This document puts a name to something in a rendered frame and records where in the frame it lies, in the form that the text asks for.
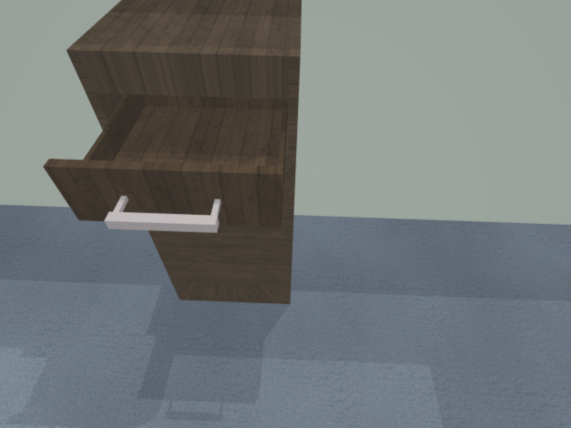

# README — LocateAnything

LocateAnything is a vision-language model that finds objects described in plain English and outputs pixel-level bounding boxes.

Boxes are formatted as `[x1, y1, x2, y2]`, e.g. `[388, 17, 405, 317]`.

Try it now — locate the cabinet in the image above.
[66, 0, 302, 304]

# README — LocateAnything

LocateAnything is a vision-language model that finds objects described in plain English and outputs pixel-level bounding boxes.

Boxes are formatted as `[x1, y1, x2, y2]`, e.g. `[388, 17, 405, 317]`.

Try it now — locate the handle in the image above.
[104, 196, 221, 233]

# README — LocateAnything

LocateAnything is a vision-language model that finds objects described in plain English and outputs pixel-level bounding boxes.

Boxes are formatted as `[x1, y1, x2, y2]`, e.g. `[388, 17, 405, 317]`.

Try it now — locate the drawer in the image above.
[43, 95, 288, 227]

